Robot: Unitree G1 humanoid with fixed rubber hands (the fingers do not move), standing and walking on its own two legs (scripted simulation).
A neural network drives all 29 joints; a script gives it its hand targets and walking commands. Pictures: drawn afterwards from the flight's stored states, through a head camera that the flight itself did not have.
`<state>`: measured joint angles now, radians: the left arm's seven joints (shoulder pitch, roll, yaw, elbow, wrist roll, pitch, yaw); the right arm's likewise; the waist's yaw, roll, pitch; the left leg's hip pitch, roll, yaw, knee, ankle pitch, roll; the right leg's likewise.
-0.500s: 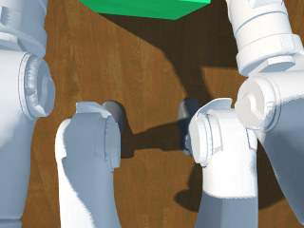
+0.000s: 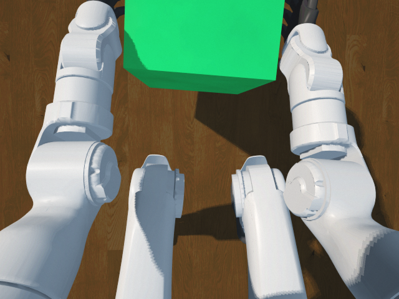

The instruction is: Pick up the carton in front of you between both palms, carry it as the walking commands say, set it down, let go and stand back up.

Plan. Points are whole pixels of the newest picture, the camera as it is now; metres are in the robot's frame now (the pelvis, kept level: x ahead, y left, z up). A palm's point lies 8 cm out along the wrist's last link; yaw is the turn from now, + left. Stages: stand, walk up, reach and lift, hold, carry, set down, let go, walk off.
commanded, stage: reach and lift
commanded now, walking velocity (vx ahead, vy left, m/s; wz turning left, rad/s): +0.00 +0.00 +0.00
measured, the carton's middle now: (200, 28) +0.56 +0.03 -0.16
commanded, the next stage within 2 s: none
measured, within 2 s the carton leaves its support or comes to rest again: neither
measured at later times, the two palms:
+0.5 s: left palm out of the picture +0.50 +0.17 +0.06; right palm (374, 7) +0.50 -0.13 +0.06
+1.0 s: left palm out of the picture +0.44 +0.16 +0.22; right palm out of the picture +0.44 -0.13 +0.22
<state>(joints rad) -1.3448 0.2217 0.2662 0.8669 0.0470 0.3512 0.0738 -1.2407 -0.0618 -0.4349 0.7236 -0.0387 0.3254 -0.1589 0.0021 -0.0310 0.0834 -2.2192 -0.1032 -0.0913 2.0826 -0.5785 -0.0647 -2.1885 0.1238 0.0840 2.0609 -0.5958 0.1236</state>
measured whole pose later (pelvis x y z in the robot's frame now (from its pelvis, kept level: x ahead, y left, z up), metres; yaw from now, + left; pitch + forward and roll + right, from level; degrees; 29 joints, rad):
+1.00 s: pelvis +0.05 -0.01 +0.25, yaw +3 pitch +30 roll +0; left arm -0.66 -0.07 0.39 0.64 0.23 0.36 0.03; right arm -0.63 0.13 -0.43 0.59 -0.22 0.35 -0.05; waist 0.00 -0.01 -0.22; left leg -1.28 -0.09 -0.12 1.19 -0.43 -0.04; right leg -1.26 0.09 0.13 1.19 -0.44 0.05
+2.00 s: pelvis +0.08 -0.01 +0.37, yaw +3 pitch -3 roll +0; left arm -0.33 -0.16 0.30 0.38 0.30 0.63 0.00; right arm -0.33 0.17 -0.31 0.39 -0.31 0.62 0.01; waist 0.00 0.00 -0.01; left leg -0.19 -0.04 -0.14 0.45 -0.21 -0.02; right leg -0.18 0.04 0.15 0.46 -0.22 0.02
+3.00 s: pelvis +0.08 -0.01 +0.37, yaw +3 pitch -7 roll +0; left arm -0.29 -0.16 0.24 0.26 0.29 0.77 0.00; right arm -0.30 0.16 -0.25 0.26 -0.29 0.76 0.01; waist 0.00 0.00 0.01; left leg -0.06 -0.03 -0.13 0.37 -0.18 -0.02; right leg -0.06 0.03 0.14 0.38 -0.20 0.02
